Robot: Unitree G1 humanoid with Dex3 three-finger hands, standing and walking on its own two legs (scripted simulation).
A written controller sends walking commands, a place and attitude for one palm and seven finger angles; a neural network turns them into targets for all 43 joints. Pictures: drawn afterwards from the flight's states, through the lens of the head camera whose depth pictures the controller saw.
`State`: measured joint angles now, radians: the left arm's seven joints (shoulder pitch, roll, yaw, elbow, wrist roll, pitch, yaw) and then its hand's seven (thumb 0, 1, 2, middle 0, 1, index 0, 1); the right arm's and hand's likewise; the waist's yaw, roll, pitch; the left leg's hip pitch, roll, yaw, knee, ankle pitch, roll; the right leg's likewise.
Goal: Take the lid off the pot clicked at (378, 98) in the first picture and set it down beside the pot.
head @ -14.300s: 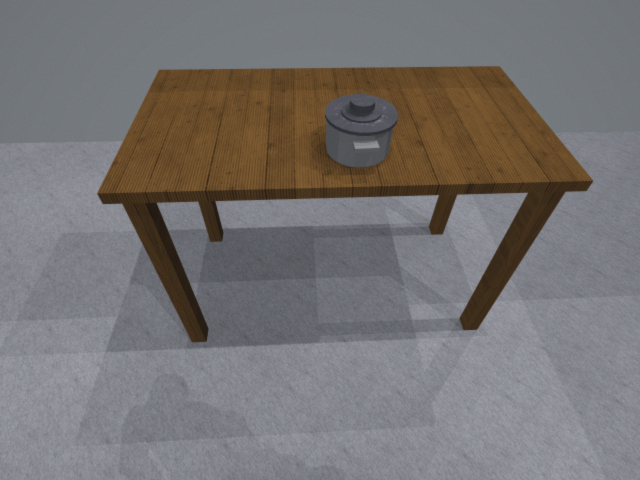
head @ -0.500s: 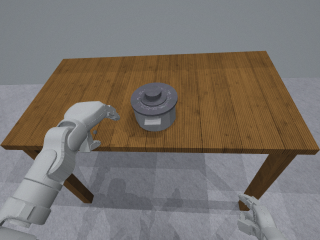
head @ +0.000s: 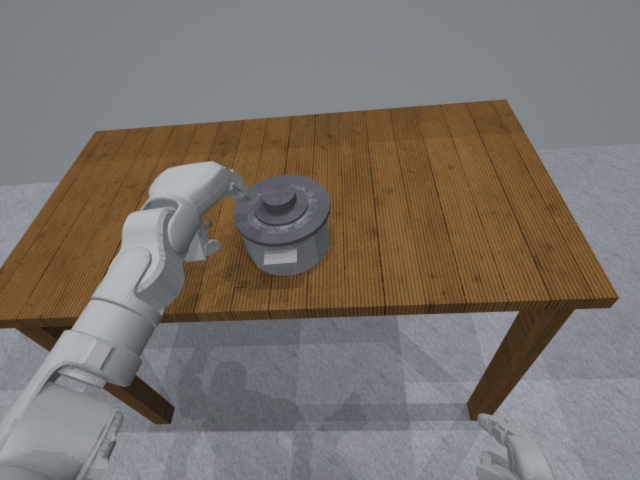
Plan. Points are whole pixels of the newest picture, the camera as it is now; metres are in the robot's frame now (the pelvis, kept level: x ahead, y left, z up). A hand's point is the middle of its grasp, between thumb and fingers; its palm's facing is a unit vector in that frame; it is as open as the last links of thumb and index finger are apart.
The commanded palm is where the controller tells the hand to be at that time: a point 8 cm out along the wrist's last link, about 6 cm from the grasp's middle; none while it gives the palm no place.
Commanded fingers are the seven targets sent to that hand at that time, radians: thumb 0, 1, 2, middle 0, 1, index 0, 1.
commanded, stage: move the open hand above the knob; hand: left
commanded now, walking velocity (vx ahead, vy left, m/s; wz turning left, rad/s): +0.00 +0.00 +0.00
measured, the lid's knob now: (279, 196) +0.52 +0.10 +0.05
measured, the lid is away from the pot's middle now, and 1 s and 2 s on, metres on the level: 0.00 0.00 0.00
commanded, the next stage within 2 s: lower the open fingers around the knob in 1.56 s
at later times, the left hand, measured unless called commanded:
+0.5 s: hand (250, 193) +0.45 +0.12 +0.12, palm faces -0.27 -0.08 -0.96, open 10.0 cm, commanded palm +0.45 +0.13 +0.19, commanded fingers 0.00 -0.27 1.39 -0.84 -0.08 -0.84 -0.08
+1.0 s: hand (271, 177) +0.49 +0.10 +0.12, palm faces -0.32 -0.09 -0.94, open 10.0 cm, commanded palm +0.48 +0.11 +0.19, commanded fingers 0.00 -0.27 1.39 -0.84 -0.08 -0.84 -0.08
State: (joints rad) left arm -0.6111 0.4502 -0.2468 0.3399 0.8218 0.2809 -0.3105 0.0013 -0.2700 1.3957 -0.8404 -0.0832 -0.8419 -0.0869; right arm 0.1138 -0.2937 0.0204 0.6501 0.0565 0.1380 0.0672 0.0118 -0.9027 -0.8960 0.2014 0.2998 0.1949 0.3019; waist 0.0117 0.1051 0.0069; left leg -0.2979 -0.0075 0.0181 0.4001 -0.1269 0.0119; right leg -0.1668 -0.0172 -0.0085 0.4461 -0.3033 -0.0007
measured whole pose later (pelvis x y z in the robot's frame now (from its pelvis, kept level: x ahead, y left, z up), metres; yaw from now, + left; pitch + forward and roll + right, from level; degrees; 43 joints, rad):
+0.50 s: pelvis +0.02 +0.00 +0.00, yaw +0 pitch +4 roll +1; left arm -0.82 0.37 -0.33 0.55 0.84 0.31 -0.32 0.00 -0.27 1.40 -0.84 -0.08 -0.84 -0.09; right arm 0.14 -0.30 0.01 0.68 0.06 0.13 0.04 0.01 -0.90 -0.90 0.20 0.30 0.19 0.30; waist -0.02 0.09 -0.01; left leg -0.33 -0.01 0.02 0.43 -0.17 0.01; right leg -0.19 -0.02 0.00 0.45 -0.33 0.00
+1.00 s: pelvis +0.02 +0.01 +0.00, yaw -2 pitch +6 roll +1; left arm -1.04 0.30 -0.29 0.95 0.87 0.35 -0.25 0.00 -0.27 1.40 -0.84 -0.08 -0.84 -0.09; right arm 0.25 -0.28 0.00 0.74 0.05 0.12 0.02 0.01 -0.90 -0.90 0.20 0.30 0.20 0.30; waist -0.08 0.08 -0.05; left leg -0.37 0.00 0.06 0.42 -0.16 0.02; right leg -0.25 -0.02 0.04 0.47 -0.32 0.01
